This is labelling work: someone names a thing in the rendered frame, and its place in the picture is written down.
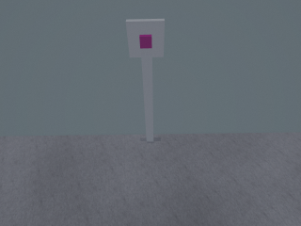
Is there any panel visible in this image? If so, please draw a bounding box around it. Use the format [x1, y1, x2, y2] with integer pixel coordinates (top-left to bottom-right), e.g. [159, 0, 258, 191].
[125, 19, 165, 142]

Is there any button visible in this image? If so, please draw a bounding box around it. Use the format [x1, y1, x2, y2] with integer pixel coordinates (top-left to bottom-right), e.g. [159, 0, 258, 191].
[139, 34, 152, 49]

